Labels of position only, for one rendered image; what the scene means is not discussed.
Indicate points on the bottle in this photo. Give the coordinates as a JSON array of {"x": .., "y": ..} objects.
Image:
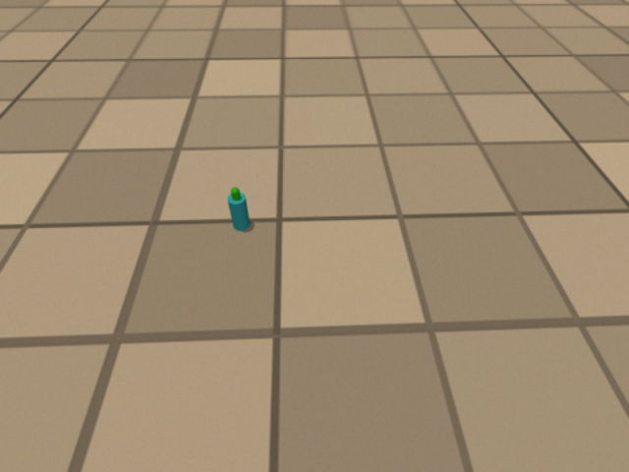
[{"x": 239, "y": 211}]

